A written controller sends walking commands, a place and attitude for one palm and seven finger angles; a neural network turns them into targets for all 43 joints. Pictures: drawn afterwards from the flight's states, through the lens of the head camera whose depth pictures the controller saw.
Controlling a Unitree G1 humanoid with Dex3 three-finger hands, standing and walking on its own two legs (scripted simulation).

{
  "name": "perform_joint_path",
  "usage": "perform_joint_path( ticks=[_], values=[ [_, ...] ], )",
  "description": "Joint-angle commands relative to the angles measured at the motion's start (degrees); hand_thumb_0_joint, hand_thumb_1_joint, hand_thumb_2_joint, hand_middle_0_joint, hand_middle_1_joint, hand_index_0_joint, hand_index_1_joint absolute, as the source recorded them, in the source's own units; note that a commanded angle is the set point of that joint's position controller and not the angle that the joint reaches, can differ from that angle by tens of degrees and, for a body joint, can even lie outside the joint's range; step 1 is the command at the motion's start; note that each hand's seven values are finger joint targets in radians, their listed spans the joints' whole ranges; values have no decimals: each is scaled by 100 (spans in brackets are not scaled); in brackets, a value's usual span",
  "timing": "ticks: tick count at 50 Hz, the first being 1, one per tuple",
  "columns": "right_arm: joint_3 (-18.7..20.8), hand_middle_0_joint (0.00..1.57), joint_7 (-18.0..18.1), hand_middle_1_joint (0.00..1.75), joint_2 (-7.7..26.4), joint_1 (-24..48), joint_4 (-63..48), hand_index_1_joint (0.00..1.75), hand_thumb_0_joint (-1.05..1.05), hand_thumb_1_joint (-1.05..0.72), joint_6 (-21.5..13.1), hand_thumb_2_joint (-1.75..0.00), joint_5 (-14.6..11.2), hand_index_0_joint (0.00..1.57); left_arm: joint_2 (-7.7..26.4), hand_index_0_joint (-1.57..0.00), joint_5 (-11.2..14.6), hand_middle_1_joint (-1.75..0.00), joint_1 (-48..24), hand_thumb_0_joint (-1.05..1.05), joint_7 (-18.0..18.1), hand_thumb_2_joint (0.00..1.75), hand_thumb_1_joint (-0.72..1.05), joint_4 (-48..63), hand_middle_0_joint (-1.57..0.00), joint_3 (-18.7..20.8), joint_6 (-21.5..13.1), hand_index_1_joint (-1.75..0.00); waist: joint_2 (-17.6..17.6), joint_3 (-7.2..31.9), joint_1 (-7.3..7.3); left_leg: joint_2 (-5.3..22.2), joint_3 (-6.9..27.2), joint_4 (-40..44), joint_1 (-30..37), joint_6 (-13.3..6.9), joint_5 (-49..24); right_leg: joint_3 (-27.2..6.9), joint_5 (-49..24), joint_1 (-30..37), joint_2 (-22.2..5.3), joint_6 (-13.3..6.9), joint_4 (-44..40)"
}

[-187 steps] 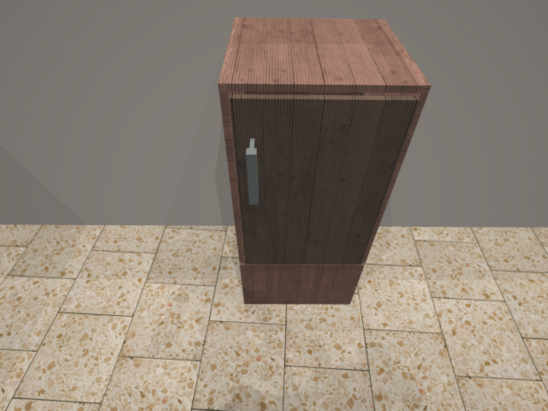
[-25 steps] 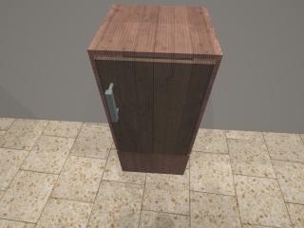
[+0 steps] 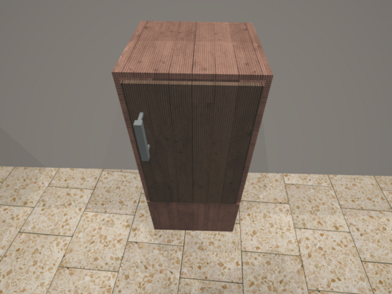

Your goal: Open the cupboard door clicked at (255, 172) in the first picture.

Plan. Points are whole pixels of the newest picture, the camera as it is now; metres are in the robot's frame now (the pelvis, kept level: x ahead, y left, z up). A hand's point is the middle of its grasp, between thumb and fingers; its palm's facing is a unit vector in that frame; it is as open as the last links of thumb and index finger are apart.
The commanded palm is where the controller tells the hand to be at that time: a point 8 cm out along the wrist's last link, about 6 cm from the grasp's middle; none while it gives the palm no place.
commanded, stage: look again from close up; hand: left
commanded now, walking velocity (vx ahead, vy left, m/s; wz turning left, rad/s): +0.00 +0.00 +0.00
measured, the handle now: (143, 137) +0.56 +0.19 -0.02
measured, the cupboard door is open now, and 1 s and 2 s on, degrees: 0 0 0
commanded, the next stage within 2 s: raise the hand with hooked fingers in 0.20 s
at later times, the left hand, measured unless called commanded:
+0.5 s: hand (99, 288) +0.15 +0.20 -0.04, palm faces +0.26 -0.96 -0.14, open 7.5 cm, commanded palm +0.10 +0.23 -0.06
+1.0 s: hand (105, 271) +0.19 +0.20 -0.05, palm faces -0.02 -1.00 -0.07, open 10.3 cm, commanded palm +0.16 +0.26 -0.04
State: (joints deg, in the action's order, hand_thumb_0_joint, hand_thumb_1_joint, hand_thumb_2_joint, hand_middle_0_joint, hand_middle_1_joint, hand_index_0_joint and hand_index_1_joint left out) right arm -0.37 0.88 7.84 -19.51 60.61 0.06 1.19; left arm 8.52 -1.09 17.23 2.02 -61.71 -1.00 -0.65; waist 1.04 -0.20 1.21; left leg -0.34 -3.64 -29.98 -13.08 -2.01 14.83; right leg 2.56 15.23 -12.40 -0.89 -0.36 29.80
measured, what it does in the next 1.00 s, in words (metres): lowers itself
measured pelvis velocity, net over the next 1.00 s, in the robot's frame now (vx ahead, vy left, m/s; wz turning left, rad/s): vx -0.01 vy -0.02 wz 0.05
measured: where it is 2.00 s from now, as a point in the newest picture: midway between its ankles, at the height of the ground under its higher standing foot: outside the picture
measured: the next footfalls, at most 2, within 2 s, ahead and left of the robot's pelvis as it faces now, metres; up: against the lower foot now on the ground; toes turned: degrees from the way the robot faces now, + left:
none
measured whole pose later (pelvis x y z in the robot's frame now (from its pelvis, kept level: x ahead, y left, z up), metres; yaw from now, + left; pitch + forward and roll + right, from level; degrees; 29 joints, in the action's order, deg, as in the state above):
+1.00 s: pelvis -0.01 -0.02 -0.10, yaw +3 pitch +17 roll -4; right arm -1.2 2.1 11.2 -9.7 31.3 -11.5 -1.3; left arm 16.3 17.9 21.8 -24.2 0.3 12.8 -22.2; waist 2.3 8.3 -2.3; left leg 1.4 3.4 -72.9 -58.0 -0.4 31.5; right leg 7.5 32.1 -53.5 1.4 -2.7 68.8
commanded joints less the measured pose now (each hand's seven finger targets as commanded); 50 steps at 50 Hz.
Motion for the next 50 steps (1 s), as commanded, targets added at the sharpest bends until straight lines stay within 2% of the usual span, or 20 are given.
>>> perform_joint_path(
  ticks=[1, 14, 15, 16, 17, 18, 19, 20, 21, 23, 25, 27, 29, 31, 34, 36, 38, 42, 47, 50],
  values=[
    [96, 20, 32, 30, 628, -196, -291, 30, 0, -90, -125, -90, -16, 20, 480, -20, 12, -30, 342, 0, 38, 90, 90, 301, -20, 134, -63, -30, -196, -623, -75, 566, 843, 1075, -615, -57, 680, -533, 382, -286, -414, -224, -668],
    [85, 20, 38, 30, 598, -145, -93, 30, 0, -90, -156, -90, -48, 20, 414, -20, 7, -30, 577, 0, 19, 90, 90, 207, -20, 109, -91, -30, -117, -572, -90, 556, 745, 1154, -369, -27, 468, -584, 127, -302, -473, -177, -882],
    [93, 20, -1, 30, 791, 599, -452, 30, 0, -90, -155, -90, -82, 20, 626, -20, -43, -30, 930, 0, 220, 90, 90, 3, -20, 109, -127, -30, -337, -924, -421, 590, 361, 50, -636, 192, 167, -731, -771, -488, -669, -136, -967],
    [190, 20, 319, 30, 1722, 475, -2591, 30, 0, -90, -1011, -90, -359, 20, 1798, -20, 1328, -32, -3316, 0, 178, 89, 88, 9192, -20, 649, -1399, -32, 817, 2137, 601, 33, 351, 692, 1063, 77, -228, -122, -419, 135, -97, -112, -303],
    [-18, 20, 489, 30, 1211, 965, -2158, 30, 0, -90, -1573, -90, -420, 20, 1505, -20, 857, -33, -1186, 0, 526, 88, 85, 7839, -20, 718, -1121, -33, 1314, 1905, -24, 218, 403, 864, 730, 92, 365, 106, 209, -56, 94, -248, 132],
    [141, 20, 436, 30, 1014, 881, -2117, 30, 0, -90, -1762, -90, -536, 20, 381, -21, 964, -34, 483, 0, 716, 87, 83, 6723, -21, 124, -376, -34, 1016, 841, 154, 303, 722, 1084, -190, 271, 1108, 410, 636, -794, 178, -169, 282],
    [90, 20, 431, 30, 1068, 740, -2104, 30, 0, -90, -1852, -90, -575, 20, -303, -21, 1095, -36, 576, 0, 625, 86, 81, 6708, -21, -363, -247, -36, 719, 165, 159, 207, 743, 914, -590, 201, 1364, 425, 519, -1003, 165, -147, 283],
    [136, 20, 477, 30, 1263, 905, -2362, 30, 0, -90, -1983, -90, -559, 20, -49, -21, 1254, -37, 286, 0, 560, 85, 78, 7122, -21, -256, -510, -37, 611, -257, 200, 143, 838, 646, -888, 162, 1533, 391, 784, -1205, 134, -114, 199],
    [171, 20, 467, 30, 1380, 862, -2446, 30, 0, -90, -2052, -90, -472, 20, 135, -21, 1155, -39, 337, 0, 488, 84, 76, 6972, -21, -150, -755, -39, 113, -241, 309, 80, 807, 300, -1101, 155, 1586, 357, 1180, -1552, 129, -88, 208],
    [281, 20, 374, 30, 1396, 825, -2735, 30, 0, -90, -2128, -90, -322, 20, -24, -21, 1109, -42, 513, 0, 139, 82, 71, 6061, -21, -34, -1409, -42, -897, -254, 311, -55, 738, -559, -1711, 172, 1462, 360, 1692, -2304, 112, -49, 570],
    [438, 20, 203, 30, 1347, 987, -2985, 30, 0, -90, -2158, -90, -183, 20, -61, -22, 1254, -45, 1177, 0, -480, 80, 67, 5251, -22, 314, -2283, -45, -1599, 116, -82, -80, 518, -1453, -2583, 233, 1427, 203, 2379, -3013, 94, -74, 1137],
    [565, 20, 31, 30, 1345, 1115, -3311, 30, 0, -90, -2121, -90, -157, 20, 285, -22, 1439, -48, 1566, 0, -1287, 78, 62, 5072, -22, 771, -3131, -48, -1568, 570, -328, -150, 392, -2162, -3257, 241, 1156, -167, 2305, -3054, 47, -148, 1574],
    [637, 20, -133, 30, 1392, 1227, -3742, 30, 0, -90, -1990, -90, -236, 20, 959, -22, 1520, -51, 1633, 0, -2091, 76, 57, 5116, -22, 1361, -3544, -51, -589, 1003, -454, -229, 307, -2568, -3508, 247, 968, -396, 1898, -2861, -18, -275, 1993],
    [641, 20, -89, 30, 1388, 1455, -4173, 30, 0, -90, -1809, -90, -329, 20, 1191, -23, 1657, -54, 1682, 0, -2366, 74, 53, 5560, -23, 1653, -3264, -54, -384, 1346, -613, -228, 222, -2658, -3677, 155, 989, -559, 1845, -2782, 19, -234, 2176],
    [606, 20, 27, 30, 1317, 1384, -4468, 30, 0, -90, -1537, -90, -336, 20, 1329, -23, 2000, -58, 1189, 0, -2270, 71, 46, 7004, -23, 1885, -2818, -58, 256, 1805, -561, -143, 337, -2765, -3411, 95, 659, -552, 1393, -2745, 115, -194, 2340],
    [578, 20, 78, 30, 1184, 1132, -4346, 30, 0, -90, -1455, -90, -302, 20, 1259, -24, 1956, -62, 867, 0, -2023, 69, 41, 7885, -24, 1806, -2862, -62, 663, 1963, -334, -29, 412, -2935, -3136, 56, 233, -461, 644, -2893, 179, -174, 2472],
    [518, 20, 121, 30, 1205, 926, -4178, 30, 0, -90, -1433, -90, -189, 20, 1263, -24, 1883, -64, 317, 0, -1891, 67, 36, 8486, -24, 1590, -3084, -64, 562, 2029, -54, 40, 585, -3126, -3028, 17, -142, -216, 77, -3227, 305, -171, 2803],
    [457, 20, 153, 30, 1316, 836, -3809, 30, 0, -90, -1550, -90, -194, 20, 1171, -25, 1779, -70, 140, 0, -2151, 63, 27, 7954, -25, 1302, -3214, -70, 623, 1823, 241, 94, 695, -3347, -3170, 21, 113, -107, 401, -3808, 321, -146, 2818],
    [440, 20, 250, 30, 1391, 939, -3832, 30, 0, -90, -1531, -90, -343, 20, 1538, -25, 2052, -78, 432, 0, -2642, 58, 15, 7155, -25, 1893, -2409, -78, 24, 2320, -4, 46, 639, -3286, -3477, 5, 196, -302, 608, -3124, 251, -74, 2549],
    [421, 20, 264, 30, 1303, 1021, -3925, 30, 0, -90, -1496, -90, -355, 20, 1740, -26, 2261, -82, 609, 0, -2659, 55, 8, 7281, -26, 2350, -2111, -82, 85, 2800, -288, 27, 612, -3117, -3267, 22, -332, -246, -24, -2540, 206, -70, 2619]
  ],
)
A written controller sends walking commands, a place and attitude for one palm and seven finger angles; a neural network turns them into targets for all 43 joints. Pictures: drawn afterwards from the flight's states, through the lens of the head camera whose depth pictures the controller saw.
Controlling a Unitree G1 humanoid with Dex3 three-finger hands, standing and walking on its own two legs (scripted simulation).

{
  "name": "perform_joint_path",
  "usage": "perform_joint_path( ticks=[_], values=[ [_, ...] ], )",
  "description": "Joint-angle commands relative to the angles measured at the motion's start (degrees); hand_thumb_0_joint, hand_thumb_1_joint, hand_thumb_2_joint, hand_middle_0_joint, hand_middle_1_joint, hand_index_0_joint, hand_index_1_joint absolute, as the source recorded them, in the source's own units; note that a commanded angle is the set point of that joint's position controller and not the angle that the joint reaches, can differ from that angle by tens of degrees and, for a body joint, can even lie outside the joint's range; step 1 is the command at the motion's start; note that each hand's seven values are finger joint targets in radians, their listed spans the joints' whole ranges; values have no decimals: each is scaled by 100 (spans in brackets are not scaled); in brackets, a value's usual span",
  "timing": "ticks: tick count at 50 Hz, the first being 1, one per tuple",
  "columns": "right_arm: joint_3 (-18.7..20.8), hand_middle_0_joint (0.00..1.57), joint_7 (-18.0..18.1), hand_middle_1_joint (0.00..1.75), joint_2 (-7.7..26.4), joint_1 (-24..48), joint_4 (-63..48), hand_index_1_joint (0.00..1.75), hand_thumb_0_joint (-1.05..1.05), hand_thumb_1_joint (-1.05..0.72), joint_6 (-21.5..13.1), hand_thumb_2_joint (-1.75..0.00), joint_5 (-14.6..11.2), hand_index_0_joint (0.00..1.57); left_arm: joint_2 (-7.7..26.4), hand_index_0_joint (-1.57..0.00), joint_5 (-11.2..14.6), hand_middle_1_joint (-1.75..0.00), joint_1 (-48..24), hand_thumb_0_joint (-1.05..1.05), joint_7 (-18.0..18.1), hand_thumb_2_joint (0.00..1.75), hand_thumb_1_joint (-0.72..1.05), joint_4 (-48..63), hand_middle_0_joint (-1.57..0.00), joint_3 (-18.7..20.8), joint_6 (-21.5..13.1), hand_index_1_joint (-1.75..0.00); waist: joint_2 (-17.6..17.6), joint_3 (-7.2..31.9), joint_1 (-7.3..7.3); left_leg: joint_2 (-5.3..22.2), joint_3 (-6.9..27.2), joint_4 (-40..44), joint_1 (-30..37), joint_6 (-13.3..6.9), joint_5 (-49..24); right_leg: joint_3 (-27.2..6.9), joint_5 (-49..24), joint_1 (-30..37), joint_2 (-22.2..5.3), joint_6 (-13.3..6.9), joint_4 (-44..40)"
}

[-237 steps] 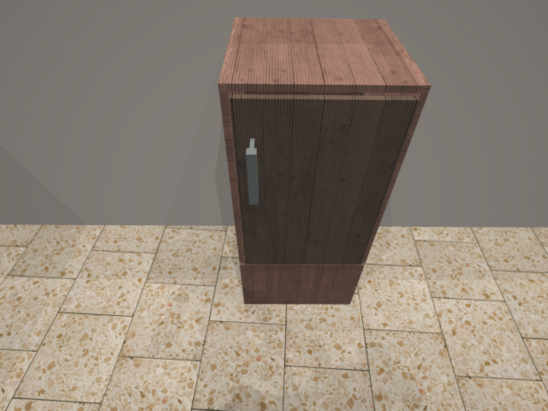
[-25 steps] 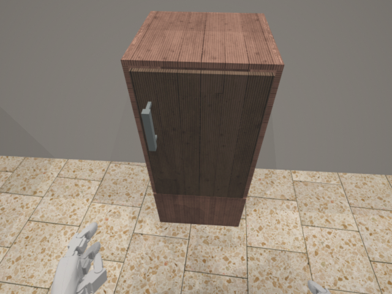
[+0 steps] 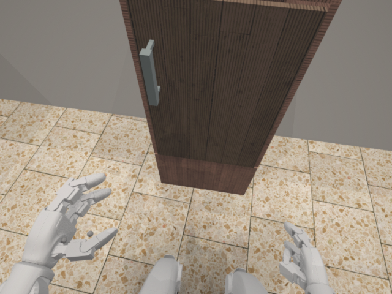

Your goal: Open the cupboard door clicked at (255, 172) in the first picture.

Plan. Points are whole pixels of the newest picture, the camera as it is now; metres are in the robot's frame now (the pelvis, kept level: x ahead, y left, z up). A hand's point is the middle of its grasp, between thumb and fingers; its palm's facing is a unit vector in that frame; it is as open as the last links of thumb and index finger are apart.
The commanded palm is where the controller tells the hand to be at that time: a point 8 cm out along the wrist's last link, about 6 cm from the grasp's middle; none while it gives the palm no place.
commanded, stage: raise the hand with hooked fingers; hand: left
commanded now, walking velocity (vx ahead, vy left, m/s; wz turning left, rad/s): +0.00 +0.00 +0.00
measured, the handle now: (152, 74) +0.58 +0.17 +0.08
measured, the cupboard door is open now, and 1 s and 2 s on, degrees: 0 0 0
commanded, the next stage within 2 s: move the hooked fingers beside the handle in 1.40 s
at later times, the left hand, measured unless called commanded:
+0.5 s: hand (69, 201) +0.25 +0.25 +0.07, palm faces -0.04 -1.00 -0.07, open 13.2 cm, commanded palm +0.23 +0.31 +0.08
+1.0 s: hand (53, 166) +0.30 +0.29 +0.09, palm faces -0.05 -1.00 -0.06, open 14.0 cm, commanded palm +0.28 +0.34 +0.09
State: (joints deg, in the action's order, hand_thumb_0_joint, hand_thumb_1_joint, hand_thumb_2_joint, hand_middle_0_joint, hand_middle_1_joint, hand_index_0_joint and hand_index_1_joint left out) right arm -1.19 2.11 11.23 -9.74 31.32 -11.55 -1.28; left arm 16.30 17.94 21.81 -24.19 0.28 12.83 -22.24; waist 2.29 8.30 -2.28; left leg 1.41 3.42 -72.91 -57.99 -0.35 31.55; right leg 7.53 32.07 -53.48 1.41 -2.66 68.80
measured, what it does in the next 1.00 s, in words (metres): stands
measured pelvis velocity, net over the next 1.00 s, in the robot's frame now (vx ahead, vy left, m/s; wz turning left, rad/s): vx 0.01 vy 0.02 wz -0.02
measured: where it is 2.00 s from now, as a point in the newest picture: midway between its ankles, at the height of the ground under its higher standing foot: outside the picture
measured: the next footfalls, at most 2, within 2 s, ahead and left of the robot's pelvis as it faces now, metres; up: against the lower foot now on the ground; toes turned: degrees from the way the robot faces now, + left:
none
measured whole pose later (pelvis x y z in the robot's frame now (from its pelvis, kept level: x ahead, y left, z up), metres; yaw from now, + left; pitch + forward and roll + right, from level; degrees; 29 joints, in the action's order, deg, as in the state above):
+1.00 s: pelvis +0.01 +0.02 +0.03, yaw -1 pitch +15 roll -3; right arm -1.8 3.2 16.1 -16.9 30.1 -10.0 -2.2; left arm 25.9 21.4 -0.4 -31.7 -23.4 24.6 -17.9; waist 1.3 7.5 1.1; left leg 0.9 0.5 -62.2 -49.7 -2.3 27.9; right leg 4.4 27.4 -45.9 1.1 -0.6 58.0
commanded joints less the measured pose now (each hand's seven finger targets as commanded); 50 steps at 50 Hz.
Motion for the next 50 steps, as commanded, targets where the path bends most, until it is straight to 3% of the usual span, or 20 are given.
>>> perform_joint_path(
  ticks=[1, 3, 6, 8, 9, 15, 18, 25, 27, 31, 34, 35, 37, 40, 43, 45, 47, 50],
  values=[
    [504, 20, 142, 30, 925, 44, -998, 30, 0, -90, -331, -90, -107, 20, 899, -26, 390, -84, 226, 0, 34, 54, 6, 1127, -26, 981, 63, -84, -93, 1941, 47, -143, -83, 1257, 1304, -140, -2097, -672, -1821, 1588, -16, 169, -1281],
    [492, 20, 139, 30, 890, 70, -946, 30, 0, -90, -325, -90, -83, 20, 897, -26, 408, -87, 189, 0, 164, 52, 1, 965, -26, 1044, 46, -87, -136, 1732, 28, -142, -65, 1292, 1263, -126, -2171, -615, -1899, 1529, 12, 150, -1261],
    [497, 20, 112, 30, 928, -43, -887, 30, 0, -90, -328, -90, -69, 20, 763, -27, 333, -92, 28, 0, 282, 49, -6, 802, -27, 896, -143, -92, -204, 1388, 206, -136, -70, 1374, 1216, -109, -1911, -542, -1596, 1213, 2, 184, -1305],
    [497, 20, 115, 30, 1011, -96, -866, 30, 0, -90, -333, -90, -64, 20, 888, -27, 299, -94, -138, 0, 261, 47, -10, 607, -27, 931, -254, -94, -201, 1203, 214, -134, -57, 1411, 1159, -113, -1779, -531, -1352, 1088, 19, 136, -1323],
    [491, 20, 116, 30, 1037, -132, -893, 30, 0, -90, -337, -90, -77, 20, 844, -27, 297, -96, -250, 0, 209, 46, -13, 607, -27, 844, -299, -96, -138, 1200, 269, -142, -85, 1424, 1174, -121, -1696, -568, -1265, 1050, -6, 152, -1366],
    [490, 20, 132, 30, 1147, -313, -930, 30, 0, -90, -365, -90, -107, 20, 1205, -28, 358, -105, -567, 0, 85, 40, -27, 634, -28, 1060, -394, -105, 142, 1368, 254, -137, -82, 1649, 1552, -122, -1714, -514, -1256, 1117, 7, 124, -1469],
    [460, 20, 141, 30, 1188, -343, -929, 30, 0, -90, -340, -90, -97, 20, 1360, -29, 369, -110, -897, 0, 104, 37, -34, 573, -29, 1151, -389, -110, 398, 1211, 248, -124, -40, 1750, 1678, -101, -1710, -440, -1219, 1041, 42, 74, -1465],
    [408, 20, 156, 30, 1281, -458, -979, 30, 0, -90, -247, -90, -124, 20, 1507, -30, 420, -120, -1386, 0, -120, 30, -50, -36, -30, 1260, -214, -120, 276, 1186, 323, -126, -69, 1842, 1758, -94, -1622, -457, -1240, 1138, 54, 109, -1621],
    [377, 20, 155, 30, 1300, -460, -1002, 30, 0, -90, -257, -90, -125, 20, 1565, -30, 398, -120, -1583, 0, -195, 30, -50, -88, -30, 1221, -154, -120, 477, 1191, 313, -118, -37, 1923, 1880, -80, -1687, -418, -1287, 1116, 53, 88, -1622],
    [350, 20, 164, 30, 1333, -500, -992, 30, 0, -90, -245, -90, -123, 20, 1737, -30, 455, -120, -1974, 0, -350, 30, -50, -379, -30, 1352, -57, -120, 307, 1206, 330, -113, -8, 1949, 1914, -88, -1718, -426, -1331, 1193, 82, 83, -1674],
    [323, 20, 162, 30, 1340, -538, -952, 30, 0, -90, -244, -90, -111, 20, 1937, -30, 456, -120, -2296, 0, -427, 30, -50, -439, -30, 1481, -45, -120, 474, 1401, 296, -105, 4, 1971, 2115, -63, -1995, -405, -1525, 1236, 89, 54, -1634],
    [328, 20, 163, 30, 1340, -546, -965, 30, 0, -90, -237, -90, -118, 20, 1923, -30, 468, -120, -2304, 0, -453, 30, -50, -565, -30, 1492, -17, -120, 471, 1308, 314, -105, -6, 1988, 2109, -62, -1955, -401, -1507, 1192, 84, 66, -1665],
    [330, 20, 180, 30, 1359, -563, -936, 30, 0, -90, -220, -90, -124, 20, 2009, -30, 488, -120, -2421, 0, -491, 30, -50, -771, -30, 1577, 12, -120, 244, 1312, 318, -101, -7, 1996, 2035, -83, -1877, -416, -1461, 1229, 83, 83, -1702],
    [319, 20, 189, 30, 1379, -602, -917, 30, 0, -90, -190, -90, -122, 20, 2135, -30, 480, -120, -2757, 0, -597, 30, -50, -959, -30, 1628, 67, -120, 396, 1336, 323, -99, -18, 2025, 2117, -68, -1979, -416, -1535, 1219, 84, 69, -1703],
    [317, 20, 215, 30, 1409, -623, -905, 30, 0, -90, -170, -90, -120, 20, 2267, -30, 520, -120, -3059, 0, -666, 30, -50, -1157, -30, 1711, 100, -120, 277, 1288, 311, -104, 4, 2051, 2067, -77, -1948, -420, -1496, 1264, 96, 43, -1731],
    [317, 20, 209, 30, 1413, -653, -891, 30, 0, -90, -154, -90, -127, 20, 2377, -30, 497, -120, -3175, 0, -713, 30, -50, -1224, -30, 1773, 89, -120, 410, 1461, 300, -99, -12, 2087, 2191, -72, -2034, -433, -1555, 1316, 80, 58, -1739],
    [340, 20, 192, 30, 1404, -668, -936, 30, 0, -90, -154, -90, -138, 20, 2231, -30, 526, -120, -2925, 0, -758, 30, -50, -1317, -30, 1697, 101, -120, 258, 1480, 267, -105, -24, 2105, 2213, -82, -2138, -427, -1656, 1369, 78, 71, -1767],
    [360, 20, 143, 30, 1416, -692, -956, 30, 0, -90, -131, -90, -133, 20, 2219, -30, 531, -120, -2841, 0, -786, 30, -50, -1314, -30, 1681, 112, -120, 356, 1501, 263, -103, -41, 2097, 2254, -69, -2254, -415, -1739, 1338, 88, 74, -1747]
  ],
)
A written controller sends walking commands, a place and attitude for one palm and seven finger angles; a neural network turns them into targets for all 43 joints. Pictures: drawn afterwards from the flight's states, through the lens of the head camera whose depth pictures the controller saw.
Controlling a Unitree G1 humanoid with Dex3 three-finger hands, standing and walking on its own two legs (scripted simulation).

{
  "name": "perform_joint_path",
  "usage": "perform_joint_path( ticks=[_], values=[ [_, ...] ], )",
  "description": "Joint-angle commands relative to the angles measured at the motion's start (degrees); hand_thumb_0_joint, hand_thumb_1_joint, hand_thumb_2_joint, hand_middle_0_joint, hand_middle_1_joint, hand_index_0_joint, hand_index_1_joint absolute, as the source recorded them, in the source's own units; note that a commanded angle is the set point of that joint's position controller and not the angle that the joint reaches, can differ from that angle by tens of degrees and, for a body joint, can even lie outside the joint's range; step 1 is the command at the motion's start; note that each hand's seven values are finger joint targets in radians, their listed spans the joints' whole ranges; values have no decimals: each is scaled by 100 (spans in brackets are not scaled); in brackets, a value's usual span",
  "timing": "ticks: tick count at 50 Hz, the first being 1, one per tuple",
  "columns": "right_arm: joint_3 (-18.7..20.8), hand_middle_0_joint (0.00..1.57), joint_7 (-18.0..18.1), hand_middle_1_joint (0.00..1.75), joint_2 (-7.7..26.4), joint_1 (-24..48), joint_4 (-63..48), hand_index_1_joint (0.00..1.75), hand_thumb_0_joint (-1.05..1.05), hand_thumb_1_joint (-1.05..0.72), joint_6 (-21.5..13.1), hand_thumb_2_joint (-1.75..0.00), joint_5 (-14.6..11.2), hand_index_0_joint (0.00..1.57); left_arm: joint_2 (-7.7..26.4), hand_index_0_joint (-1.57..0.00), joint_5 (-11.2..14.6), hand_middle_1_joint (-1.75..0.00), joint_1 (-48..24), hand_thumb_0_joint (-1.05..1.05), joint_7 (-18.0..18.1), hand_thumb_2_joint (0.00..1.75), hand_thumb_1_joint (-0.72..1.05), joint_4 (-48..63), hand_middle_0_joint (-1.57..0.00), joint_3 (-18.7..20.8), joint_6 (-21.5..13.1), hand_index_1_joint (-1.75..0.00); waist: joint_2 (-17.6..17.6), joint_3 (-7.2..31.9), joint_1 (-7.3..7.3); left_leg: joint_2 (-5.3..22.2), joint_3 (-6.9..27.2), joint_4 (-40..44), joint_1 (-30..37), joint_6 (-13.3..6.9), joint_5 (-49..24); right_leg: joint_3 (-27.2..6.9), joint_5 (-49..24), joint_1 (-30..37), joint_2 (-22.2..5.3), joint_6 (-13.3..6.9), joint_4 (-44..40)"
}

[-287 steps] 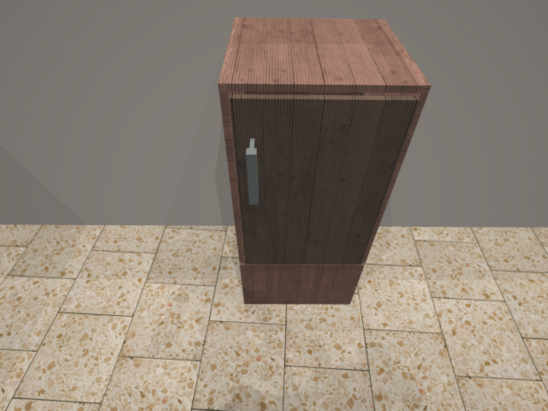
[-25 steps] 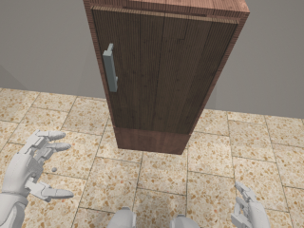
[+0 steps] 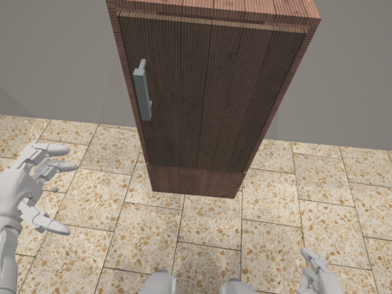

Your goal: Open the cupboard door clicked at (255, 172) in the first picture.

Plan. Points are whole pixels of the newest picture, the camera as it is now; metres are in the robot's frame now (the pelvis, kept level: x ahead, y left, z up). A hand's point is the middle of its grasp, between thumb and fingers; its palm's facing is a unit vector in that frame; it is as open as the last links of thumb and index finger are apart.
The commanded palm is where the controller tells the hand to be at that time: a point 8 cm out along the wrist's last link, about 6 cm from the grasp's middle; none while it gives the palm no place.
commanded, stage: raise the hand with hooked fingers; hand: left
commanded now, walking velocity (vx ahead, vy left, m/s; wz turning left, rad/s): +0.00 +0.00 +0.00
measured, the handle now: (145, 91) +0.56 +0.16 +0.05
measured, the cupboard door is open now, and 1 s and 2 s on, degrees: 0 0 0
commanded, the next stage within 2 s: move the hooked fingers beside the handle in 0.40 s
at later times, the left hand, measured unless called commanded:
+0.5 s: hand (56, 193) +0.28 +0.27 +0.05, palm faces -0.02 -1.00 -0.06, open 14.0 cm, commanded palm +0.26 +0.32 +0.06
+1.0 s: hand (77, 160) +0.35 +0.26 +0.05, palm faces -0.03 -1.00 -0.04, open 14.0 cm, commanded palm +0.34 +0.31 +0.05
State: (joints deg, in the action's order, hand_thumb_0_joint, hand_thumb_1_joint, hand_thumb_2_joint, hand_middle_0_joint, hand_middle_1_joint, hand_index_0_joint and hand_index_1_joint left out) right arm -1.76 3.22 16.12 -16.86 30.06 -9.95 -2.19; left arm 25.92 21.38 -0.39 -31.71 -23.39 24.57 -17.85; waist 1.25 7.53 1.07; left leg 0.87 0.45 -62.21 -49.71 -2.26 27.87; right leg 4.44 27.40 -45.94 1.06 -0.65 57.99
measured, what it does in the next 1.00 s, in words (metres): stands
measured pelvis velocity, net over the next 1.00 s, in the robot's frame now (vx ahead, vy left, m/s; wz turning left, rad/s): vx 0.00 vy -0.01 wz -0.01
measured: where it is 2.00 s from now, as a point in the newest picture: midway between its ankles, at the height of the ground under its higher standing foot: outside the picture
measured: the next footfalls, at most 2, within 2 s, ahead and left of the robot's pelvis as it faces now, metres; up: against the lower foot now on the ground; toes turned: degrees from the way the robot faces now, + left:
none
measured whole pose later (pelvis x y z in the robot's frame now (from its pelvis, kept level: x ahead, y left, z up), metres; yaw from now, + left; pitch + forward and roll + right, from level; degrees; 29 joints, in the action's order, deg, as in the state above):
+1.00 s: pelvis +0.00 -0.01 +0.00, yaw -1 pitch +17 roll -3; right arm -1.7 3.4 16.3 -17.8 31.4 -6.2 -2.2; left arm 27.7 17.5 -15.0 -30.1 -37.3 24.9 -18.9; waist 0.8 7.8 3.0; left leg 1.5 0.1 -62.7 -51.9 -1.7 27.9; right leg 4.0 27.5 -48.8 1.6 -1.2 59.1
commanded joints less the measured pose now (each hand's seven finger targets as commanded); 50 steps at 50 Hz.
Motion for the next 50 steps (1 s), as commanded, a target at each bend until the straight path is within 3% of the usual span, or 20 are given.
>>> perform_joint_path(
  ticks=[1, 3, 5, 12, 19, 21, 24, 25, 29, 33, 35, 37, 38, 42, 44, 49, 50],
  values=[
    [423, 20, 25, 30, 937, 7, -834, 30, 0, -90, -274, -90, -44, 20, 1271, -30, 177, -120, -619, 0, -11, 30, -50, 1031, -30, 523, -328, -120, 352, 1543, -60, -40, 275, 1041, 1382, 119, -1834, -86, -1217, 551, 126, -123, -664],
    [430, 20, 27, 30, 952, 12, -841, 30, 0, -90, -265, -90, -29, 20, 1356, -30, 192, -120, -647, 0, 35, 30, -50, 1017, -30, 605, -347, -120, 295, 1398, -74, -45, 277, 1025, 1265, 116, -1819, -97, -1207, 565, 143, -153, -654],
    [434, 20, 13, 30, 928, -4, -855, 30, 0, -90, -241, -90, -35, 20, 1343, -30, 174, -120, -703, 0, 69, 30, -50, 1166, -30, 606, -413, -120, 549, 1567, -65, -46, 249, 1048, 1412, 128, -1806, -113, -1172, 523, 127, -127, -657],
    [425, 20, 22, 30, 910, 21, -827, 30, 0, -90, -222, -90, -32, 20, 1348, -30, 145, -120, -727, 0, 146, 30, -50, 1297, -30, 589, -531, -120, 679, 1596, -46, -21, 300, 1077, 1536, 150, -1862, -98, -1163, 484, 123, -127, -648],
    [400, 20, 47, 30, 919, 28, -824, 30, 0, -90, -197, -90, -39, 20, 1298, -30, 161, -120, -772, 0, 72, 30, -50, 1108, -30, 539, -440, -120, 402, 1497, 4, -25, 298, 1062, 1414, 122, -1709, -99, -1122, 496, 137, -118, -682],
    [389, 20, 58, 30, 909, 70, -849, 30, 0, -90, -189, -90, -52, 20, 1221, -30, 155, -120, -816, 0, 40, 30, -50, 1062, -30, 447, -412, -120, 504, 1357, 14, -42, 289, 1084, 1315, 114, -1482, -111, -975, 442, 122, -121, -715],
    [381, 20, 70, 30, 914, 43, -847, 30, 0, -90, -187, -90, -51, 20, 1295, -30, 139, -120, -848, 0, 37, 30, -50, 1003, -30, 506, -400, -120, 343, 1459, 24, -44, 273, 1046, 1290, 88, -1446, -148, -966, 524, 135, -119, -722],
    [378, 20, 69, 30, 905, 86, -864, 30, 0, -90, -189, -90, -45, 20, 1296, -30, 147, -120, -861, 0, 28, 30, -50, 1053, -30, 496, -407, -120, 455, 1438, 4, -56, 265, 1045, 1274, 89, -1425, -158, -966, 534, 121, -119, -727],
    [345, 20, 139, 30, 930, 22, -682, 30, 0, -90, -195, -90, -32, 20, 1356, -30, 49, -120, -1815, 0, 84, 30, -50, 913, -30, 374, -480, -120, 429, 1385, 181, -25, 300, 945, 1205, 75, -1178, -193, -756, 281, 121, -113, -679],
    [339, 20, 177, 30, 943, 9, -604, 30, 0, -90, -183, -90, -27, 20, 1486, -30, -31, -120, -2280, 0, 83, 30, -50, 673, -30, 356, -484, -120, 564, 1551, 138, -37, 290, 899, 1211, 69, -1238, -256, -809, 370, 89, -146, -655],
    [338, 20, 166, 30, 936, -7, -602, 30, 0, -90, -142, -90, -38, 20, 1622, -30, -84, -120, -2212, 0, 67, 30, -50, 516, -30, 456, -443, -120, 609, 1711, 80, -33, 251, 912, 1275, 70, -1423, -280, -992, 514, 78, -130, -656],
    [346, 20, 147, 30, 913, -28, -608, 30, 0, -90, -101, -90, -39, 20, 1544, -30, -102, -120, -2240, 0, 85, 30, -50, 438, -30, 401, -397, -120, 587, 1785, 83, -36, 222, 905, 1320, 66, -1618, -268, -1197, 554, 71, -112, -647],
    [348, 20, 140, 30, 932, -70, -585, 30, 0, -90, -78, -90, -27, 20, 1705, -30, -79, -120, -2187, 0, 102, 30, -50, 322, -30, 572, -387, -120, 538, 1822, 28, -32, 222, 863, 1270, 71, -1726, -274, -1298, 643, 95, -140, -612],
    [357, 20, 96, 30, 923, -83, -609, 30, 0, -90, 23, -90, -47, 20, 1546, -30, -121, -120, -2404, 0, 147, 30, -50, 31, -30, 429, -357, -120, 464, 1633, 105, -29, 178, 910, 1126, 67, -1542, -275, -1206, 539, 84, -94, -661],
    [353, 20, 92, 30, 943, -155, -581, 30, 0, -90, 66, -90, -40, 20, 1671, -30, -141, -120, -2505, 0, 176, 30, -50, -192, -30, 538, -373, -120, 307, 1713, 104, -27, 157, 859, 1012, 53, -1616, -318, -1339, 674, 96, -90, -632],
    [383, 20, 80, 30, 954, -278, -468, 30, 0, -90, 164, -90, -19, 20, 1773, -30, -254, -120, -3097, 0, 196, 30, -50, -331, -30, 516, -519, -120, 454, 1928, 184, -15, 132, 764, 1055, 48, -1766, -352, -1499, 622, 87, -84, -555],
    [398, 20, 85, 30, 969, -321, -443, 30, 0, -90, 192, -90, -24, 20, 1839, -30, -270, -120, -3071, 0, 198, 30, -50, -535, -30, 590, -523, -120, 337, 1852, 190, -5, 133, 763, 1022, 48, -1735, -340, -1466, 571, 94, -82, -562]
  ],
)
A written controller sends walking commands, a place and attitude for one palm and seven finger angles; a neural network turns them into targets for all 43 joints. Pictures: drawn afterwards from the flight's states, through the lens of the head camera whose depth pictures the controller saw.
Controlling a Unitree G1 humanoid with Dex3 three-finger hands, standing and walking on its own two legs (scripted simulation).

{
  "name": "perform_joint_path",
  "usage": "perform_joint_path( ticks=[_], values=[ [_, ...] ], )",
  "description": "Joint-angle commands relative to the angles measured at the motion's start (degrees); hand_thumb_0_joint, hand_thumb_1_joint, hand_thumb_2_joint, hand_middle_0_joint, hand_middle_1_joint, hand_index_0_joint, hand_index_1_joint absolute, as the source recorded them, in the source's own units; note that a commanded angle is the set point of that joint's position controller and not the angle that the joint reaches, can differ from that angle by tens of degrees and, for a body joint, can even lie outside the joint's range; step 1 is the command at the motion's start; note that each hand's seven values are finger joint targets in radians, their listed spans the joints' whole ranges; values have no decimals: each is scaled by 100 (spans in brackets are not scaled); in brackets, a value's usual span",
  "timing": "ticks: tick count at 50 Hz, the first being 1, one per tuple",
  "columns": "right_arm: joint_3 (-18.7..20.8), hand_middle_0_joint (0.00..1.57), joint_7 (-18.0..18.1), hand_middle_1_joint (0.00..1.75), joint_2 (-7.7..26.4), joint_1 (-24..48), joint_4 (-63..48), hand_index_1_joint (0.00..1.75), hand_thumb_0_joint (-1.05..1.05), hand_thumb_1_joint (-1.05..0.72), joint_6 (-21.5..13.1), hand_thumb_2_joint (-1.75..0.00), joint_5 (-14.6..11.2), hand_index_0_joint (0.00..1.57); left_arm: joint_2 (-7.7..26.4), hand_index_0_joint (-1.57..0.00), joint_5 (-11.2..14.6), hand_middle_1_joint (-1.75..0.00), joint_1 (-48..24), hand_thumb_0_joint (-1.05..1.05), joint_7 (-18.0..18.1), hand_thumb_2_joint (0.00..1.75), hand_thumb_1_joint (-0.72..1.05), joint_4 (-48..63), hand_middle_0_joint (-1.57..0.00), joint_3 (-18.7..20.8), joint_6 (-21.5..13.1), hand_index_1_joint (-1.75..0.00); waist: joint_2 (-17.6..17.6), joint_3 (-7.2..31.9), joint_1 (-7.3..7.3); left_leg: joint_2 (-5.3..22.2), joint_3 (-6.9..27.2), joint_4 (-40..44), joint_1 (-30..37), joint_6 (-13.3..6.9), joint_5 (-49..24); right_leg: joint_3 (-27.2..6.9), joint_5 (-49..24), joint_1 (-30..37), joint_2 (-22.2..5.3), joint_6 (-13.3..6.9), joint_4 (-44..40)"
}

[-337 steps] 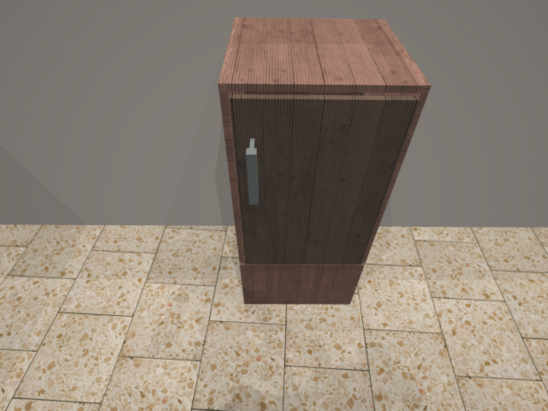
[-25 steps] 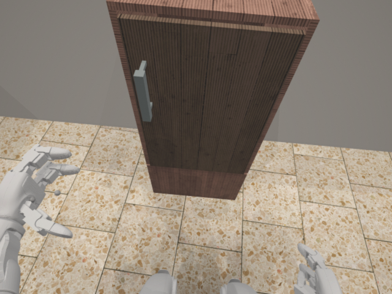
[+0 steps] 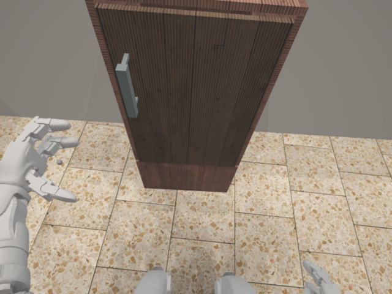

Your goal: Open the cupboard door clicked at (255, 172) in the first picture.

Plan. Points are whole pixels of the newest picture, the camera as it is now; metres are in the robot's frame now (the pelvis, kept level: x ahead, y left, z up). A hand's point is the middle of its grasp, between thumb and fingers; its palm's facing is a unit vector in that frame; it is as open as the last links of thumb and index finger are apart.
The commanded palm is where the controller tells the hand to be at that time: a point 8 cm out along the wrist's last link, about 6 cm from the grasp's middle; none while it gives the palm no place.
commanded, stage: move the hooked fingers beside the handle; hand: left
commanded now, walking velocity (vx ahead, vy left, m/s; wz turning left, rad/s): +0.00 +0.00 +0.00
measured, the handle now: (129, 87) +0.56 +0.18 +0.05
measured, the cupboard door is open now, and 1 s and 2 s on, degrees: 0 0 0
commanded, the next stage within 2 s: slide the fingers in behind the handle in 1.90 s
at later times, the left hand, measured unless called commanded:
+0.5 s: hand (77, 133) +0.42 +0.26 +0.05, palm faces -0.03 -1.00 -0.04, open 14.0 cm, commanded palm +0.41 +0.30 +0.05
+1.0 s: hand (92, 106) +0.50 +0.25 +0.05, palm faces -0.02 -1.00 -0.03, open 14.0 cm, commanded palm +0.49 +0.29 +0.04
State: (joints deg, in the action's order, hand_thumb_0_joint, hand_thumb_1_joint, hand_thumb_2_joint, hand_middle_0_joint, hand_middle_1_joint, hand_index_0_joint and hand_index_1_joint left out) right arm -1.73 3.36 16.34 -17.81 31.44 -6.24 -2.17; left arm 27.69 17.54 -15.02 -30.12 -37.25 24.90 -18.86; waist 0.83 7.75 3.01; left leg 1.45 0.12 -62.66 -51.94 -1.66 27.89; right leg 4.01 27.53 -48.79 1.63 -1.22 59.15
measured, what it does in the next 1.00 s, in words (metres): stands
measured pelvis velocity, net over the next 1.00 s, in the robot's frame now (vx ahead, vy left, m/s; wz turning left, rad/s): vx -0.01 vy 0.01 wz -0.03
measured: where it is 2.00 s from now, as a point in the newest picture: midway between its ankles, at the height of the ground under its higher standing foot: outside the picture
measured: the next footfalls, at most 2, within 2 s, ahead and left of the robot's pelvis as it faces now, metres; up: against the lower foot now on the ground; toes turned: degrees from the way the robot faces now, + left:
none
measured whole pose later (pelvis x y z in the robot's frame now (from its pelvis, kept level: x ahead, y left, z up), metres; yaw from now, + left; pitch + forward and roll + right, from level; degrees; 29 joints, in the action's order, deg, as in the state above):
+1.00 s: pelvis -0.01 +0.01 -0.02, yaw -2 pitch +24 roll -5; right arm -2.9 2.0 16.4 -21.3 35.1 2.6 -0.2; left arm 37.8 6.9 -49.5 -24.1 -67.2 26.6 -22.1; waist 1.1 6.8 10.0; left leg 2.3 0.2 -68.1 -63.6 -2.4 28.9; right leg 4.0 27.5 -59.9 2.4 -0.5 63.0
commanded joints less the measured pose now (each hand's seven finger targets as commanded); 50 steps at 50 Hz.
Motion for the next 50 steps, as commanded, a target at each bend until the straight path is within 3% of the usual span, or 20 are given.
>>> perform_joint_path(
  ticks=[1, 2, 4, 9, 13, 14, 16, 17, 20, 21, 23, 27, 29, 30, 40, 43, 46, 48, 49, 50],
  values=[
    [394, 20, 77, 30, 948, -231, -539, 30, 0, -90, -166, -90, -27, 20, 1613, -30, 98, -120, -1829, 0, 26, 30, -50, 857, -30, 463, -454, -120, 461, 1830, 49, -58, 171, 791, 1266, -18, -1766, -301, -1511, 792, 30, -20, -666],
    [406, 20, 72, 30, 953, -259, -532, 30, 0, -90, -147, -90, -23, 20, 1679, -30, 72, -120, -1850, 0, 33, 30, -50, 838, -30, 519, -480, -120, 561, 1906, -3, -56, 190, 812, 1335, -2, -1827, -277, -1505, 776, 26, -36, -642],
    [400, 20, 72, 30, 968, -319, -470, 30, 0, -90, -103, -90, -13, 20, 1731, -30, 35, -120, -2089, 0, 26, 30, -50, 574, -30, 523, -473, -120, 415, 1935, 60, -39, 190, 758, 1284, -18, -1789, -295, -1492, 726, 50, -25, -632],
    [431, 20, 41, 30, 958, -414, -413, 30, 0, -90, -21, -90, -3, 20, 1722, -30, -51, -120, -2349, 0, 84, 30, -50, 579, -30, 455, -562, -120, 743, 2283, 20, -13, 250, 773, 1723, 19, -2190, -250, -1629, 609, 52, -47, -596],
    [430, 20, 22, 30, 965, -481, -380, 30, 0, -90, 65, -90, 6, 20, 1715, -30, -110, -120, -2521, 0, 199, 30, -50, 275, -30, 447, -524, -120, 559, 2163, 59, -12, 258, 766, 1531, 0, -2196, -233, -1660, 605, 56, -43, -581],
    [426, 20, 19, 30, 975, -506, -333, 30, 0, -90, 96, -90, 9, 20, 1709, -30, -180, -120, -2729, 0, 225, 30, -50, 200, -30, 385, -526, -120, 517, 2137, 143, 13, 261, 766, 1576, 5, -2176, -216, -1645, 508, 55, -22, -587],
    [425, 20, 9, 30, 979, -526, -302, 30, 0, -90, 145, -90, 16, 20, 1703, -30, -241, -120, -2986, 0, 293, 30, -50, 48, -30, 333, -542, -120, 630, 2040, 169, 7, 273, 769, 1543, 14, -2057, -209, -1513, 377, 40, -27, -593],
    [437, 20, 5, 30, 980, -566, -296, 30, 0, -90, 174, -90, 19, 20, 1698, -30, -254, -120, -2953, 0, 322, 30, -50, -62, -30, 365, -545, -120, 509, 2055, 164, 14, 273, 768, 1564, 11, -2072, -204, -1529, 392, 53, -25, -607],
    [432, 20, -9, 30, 997, -617, -254, 30, 0, -90, 234, -90, 47, 20, 1920, -30, -325, -120, -3271, 0, 376, 30, -50, -71, -30, 481, -672, -120, 635, 2296, 132, 23, 299, 717, 1670, 36, -2230, -218, -1600, 420, 58, -40, -543],
    [418, 20, -18, 30, 975, -610, -257, 30, 0, -90, 259, -90, 37, 20, 1708, -30, -369, -120, -3313, 0, 368, 30, -50, -198, -30, 265, -679, -120, 708, 2194, 194, 28, 318, 739, 1720, 44, -2196, -194, -1513, 272, 65, -46, -550],
    [414, 20, -23, 30, 983, -652, -192, 30, 0, -90, 300, -90, 51, 20, 1669, -30, -391, -120, -3688, 0, 416, 30, -50, -353, -30, 205, -724, -120, 638, 2101, 268, 38, 351, 696, 1673, 29, -2134, -179, -1436, 135, 71, -56, -539],
    [390, 20, -14, 30, 1025, -719, -93, 30, 0, -90, 405, -90, 65, 20, 1906, -30, -530, -120, -4279, 0, 478, 30, -50, -905, -30, 268, -761, -120, 586, 2040, 353, 27, 344, 641, 1414, 8, -1722, -213, -1206, 30, 55, -32, -526],
    [385, 20, -14, 30, 1044, -791, -92, 30, 0, -90, 456, -90, 87, 20, 2078, -30, -599, -120, -4315, 0, 492, 30, -50, -952, -30, 378, -825, -120, 725, 2355, 287, 30, 372, 609, 1601, 26, -1987, -210, -1337, 60, 67, -52, -455],
    [380, 20, -12, 30, 1040, -787, -88, 30, 0, -90, 485, -90, 80, 20, 2008, -30, -613, -120, -4469, 0, 487, 30, -50, -1016, -30, 266, -831, -120, 650, 2314, 378, 38, 369, 580, 1573, 15, -1945, -219, -1319, -13, 67, -33, -465],
    [331, 20, -34, 30, 1109, -1025, 12, 30, 0, -90, 689, -90, 136, 20, 2386, -30, -784, -120, -5225, 0, 552, 30, -50, -1545, -30, 358, -754, -120, 777, 2504, 550, 72, 425, 368, 1445, -7, -2075, -214, -1410, -236, 96, -12, -344],
    [319, 20, -46, 30, 1112, -1113, 49, 30, 0, -90, 724, -90, 164, 20, 2393, -30, -803, -120, -5428, 0, 590, 30, -50, -1551, -30, 331, -759, -120, 986, 2579, 600, 82, 456, 313, 1561, -4, -2253, -200, -1465, -381, 110, -30, -311],
    [291, 20, -39, 30, 1157, -1173, 77, 30, 0, -90, 776, -90, 164, 20, 2691, -30, -893, -120, -5662, 0, 623, 30, -50, -1853, -30, 448, -687, -120, 798, 2483, 682, 84, 450, 261, 1229, -32, -2002, -219, -1357, -341, 109, 5, -315],
    [277, 20, -50, 30, 1147, -1226, 70, 30, 0, -90, 791, -90, 197, 20, 2706, -30, -949, -120, -5881, 0, 649, 30, -50, -1726, -30, 392, -709, -120, 1135, 2668, 684, 86, 479, 224, 1430, -12, -2238, -204, -1455, -433, 111, -29, -240],
    [278, 20, -68, 30, 1147, -1270, 89, 30, 0, -90, 806, -90, 200, 20, 2617, -30, -976, -120, -5883, 0, 647, 30, -50, -1797, -30, 332, -689, -120, 1149, 2742, 731, 110, 498, 203, 1584, 0, -2341, -185, -1477, -549, 124, -15, -253],
    [276, 20, -68, 30, 1173, -1295, 110, 30, 0, -90, 823, -90, 213, 20, 2820, -30, -973, -120, -5929, 0, 663, 30, -50, -1839, -30, 487, -683, -120, 1092, 2742, 715, 120, 515, 170, 1501, 1, -2356, -179, -1488, -527, 123, -12, -237]
  ],
)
